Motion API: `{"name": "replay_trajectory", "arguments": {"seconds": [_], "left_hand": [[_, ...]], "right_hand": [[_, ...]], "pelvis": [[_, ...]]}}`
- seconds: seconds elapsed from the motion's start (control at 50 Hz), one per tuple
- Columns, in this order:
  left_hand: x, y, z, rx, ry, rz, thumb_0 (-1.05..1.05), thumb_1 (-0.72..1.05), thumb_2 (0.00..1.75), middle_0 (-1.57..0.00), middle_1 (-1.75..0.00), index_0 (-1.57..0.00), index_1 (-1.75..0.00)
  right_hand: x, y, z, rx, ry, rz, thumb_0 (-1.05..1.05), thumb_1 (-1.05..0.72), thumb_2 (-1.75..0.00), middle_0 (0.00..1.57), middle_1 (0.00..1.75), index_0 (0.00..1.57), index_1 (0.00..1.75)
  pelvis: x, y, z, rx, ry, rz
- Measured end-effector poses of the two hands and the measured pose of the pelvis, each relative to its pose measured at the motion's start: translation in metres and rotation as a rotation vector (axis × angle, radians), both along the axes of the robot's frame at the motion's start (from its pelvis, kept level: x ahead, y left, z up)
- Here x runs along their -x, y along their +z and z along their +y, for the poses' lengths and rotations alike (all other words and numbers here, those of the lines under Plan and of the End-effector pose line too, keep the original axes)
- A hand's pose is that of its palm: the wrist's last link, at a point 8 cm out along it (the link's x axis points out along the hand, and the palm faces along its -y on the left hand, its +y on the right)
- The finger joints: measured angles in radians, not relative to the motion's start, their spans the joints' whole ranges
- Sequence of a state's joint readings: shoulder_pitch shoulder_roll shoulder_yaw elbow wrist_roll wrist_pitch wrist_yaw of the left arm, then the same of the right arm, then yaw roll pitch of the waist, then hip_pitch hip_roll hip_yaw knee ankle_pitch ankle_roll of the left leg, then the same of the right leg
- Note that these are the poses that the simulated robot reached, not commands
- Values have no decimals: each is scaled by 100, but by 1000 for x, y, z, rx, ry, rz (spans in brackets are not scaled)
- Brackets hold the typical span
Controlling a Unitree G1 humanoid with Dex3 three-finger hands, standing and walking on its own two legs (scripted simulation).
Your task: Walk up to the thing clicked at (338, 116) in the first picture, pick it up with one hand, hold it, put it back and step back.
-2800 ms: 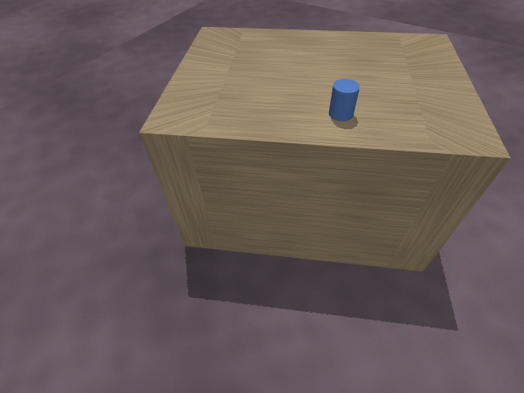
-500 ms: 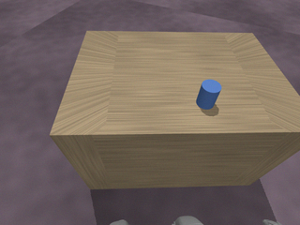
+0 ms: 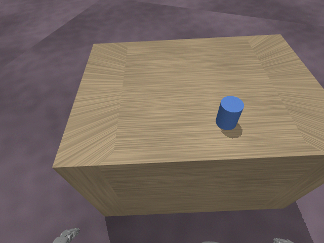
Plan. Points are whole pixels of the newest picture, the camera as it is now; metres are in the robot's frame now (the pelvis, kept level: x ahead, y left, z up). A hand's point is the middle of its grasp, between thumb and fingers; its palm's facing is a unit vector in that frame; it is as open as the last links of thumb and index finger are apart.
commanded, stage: walk up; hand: right
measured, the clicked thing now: (228, 113) +0.52 -0.22 -0.07
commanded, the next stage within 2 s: stand in 0.94 s
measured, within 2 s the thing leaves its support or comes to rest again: neither
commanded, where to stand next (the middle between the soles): +0.06 -0.01 m, yaw +0 degrees
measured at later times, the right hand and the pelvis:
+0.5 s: hand out of the picture +0.09 -0.26 -0.14, palm faces -0.04 +0.93 -0.36, open 7.4 cm; pelvis +0.00 -0.01 +0.02, yaw +1 degrees
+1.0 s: hand out of the picture +0.09 -0.25 -0.14, palm faces -0.05 +0.94 -0.34, open 7.4 cm; pelvis +0.01 +0.00 +0.02, yaw +1 degrees
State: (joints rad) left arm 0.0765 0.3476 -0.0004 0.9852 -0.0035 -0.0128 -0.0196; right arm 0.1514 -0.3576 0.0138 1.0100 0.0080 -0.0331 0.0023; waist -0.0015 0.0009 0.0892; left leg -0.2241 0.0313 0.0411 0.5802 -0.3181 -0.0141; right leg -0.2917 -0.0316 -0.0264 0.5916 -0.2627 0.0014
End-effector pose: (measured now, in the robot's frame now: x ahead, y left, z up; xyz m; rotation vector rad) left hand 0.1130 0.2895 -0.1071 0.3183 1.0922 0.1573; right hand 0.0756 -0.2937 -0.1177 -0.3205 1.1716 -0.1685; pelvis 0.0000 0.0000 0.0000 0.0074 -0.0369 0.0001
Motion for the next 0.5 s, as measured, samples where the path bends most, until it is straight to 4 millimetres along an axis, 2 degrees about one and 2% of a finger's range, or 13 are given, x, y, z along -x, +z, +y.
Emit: {"name": "replay_trajectory", "arguments": {"seconds": [0.08, 0.18, 0.32, 0.5], "left_hand": [[-9, 4, -3, 15, 11, -13, 1, 91, 90, -20, -30, -20, -30], [-7, 6, -3, 19, 25, 9, 1, 91, 90, -20, -30, -20, -30], [14, 6, 0, 15, 55, 68, 1, 91, 90, -20, -30, -20, -30], [44, 4, 3, 9, 95, 133, 1, 91, 90, -20, -30, -20, -30]], "right_hand": [[-6, 8, -3, 12, 1, 4, 1, -91, -90, 21, 30, 21, 30], [-12, 17, -10, 30, -3, 4, 1, -91, -90, 21, 30, 21, 30], [-16, 22, -15, 38, -3, 9, 1, -91, -90, 21, 30, 20, 30], [-12, 20, -12, 25, -5, 30, 1, -91, -90, 21, 30, 20, 30]], "pelvis": [[-2, 6, -1, 0, 3, -4], [-3, 11, -3, 3, 6, -6], [-2, 16, -5, 7, 7, -6], [0, 18, -6, 10, 10, -7]]}}
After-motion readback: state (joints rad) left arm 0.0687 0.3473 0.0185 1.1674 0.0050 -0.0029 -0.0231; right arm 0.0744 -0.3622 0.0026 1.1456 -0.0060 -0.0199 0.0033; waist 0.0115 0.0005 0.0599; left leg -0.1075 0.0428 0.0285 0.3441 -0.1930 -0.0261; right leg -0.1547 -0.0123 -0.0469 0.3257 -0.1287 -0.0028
